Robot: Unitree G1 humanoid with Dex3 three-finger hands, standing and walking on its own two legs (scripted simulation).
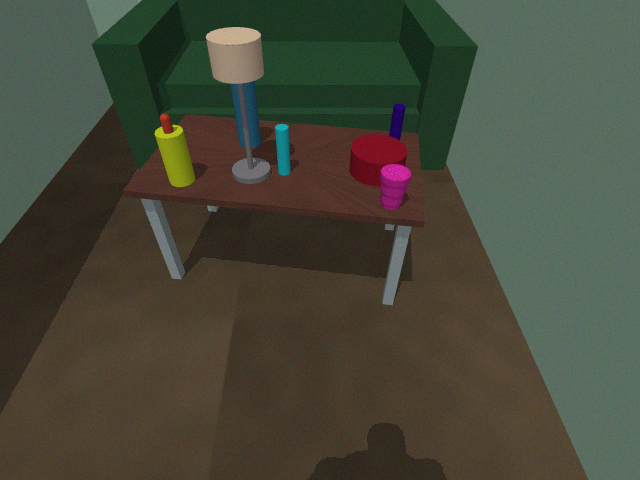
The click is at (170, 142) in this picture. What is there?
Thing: necked bottle
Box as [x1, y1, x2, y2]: [154, 113, 194, 186]
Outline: 163,113 160,115 162,126 158,128 154,133 170,183 175,186 184,186 191,183 194,180 194,174 182,128 177,125 172,125 169,116
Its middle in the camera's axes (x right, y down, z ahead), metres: -0.47 -0.29 +1.23
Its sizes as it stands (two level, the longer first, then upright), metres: 0.084 0.084 0.237
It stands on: a support 0.47 m high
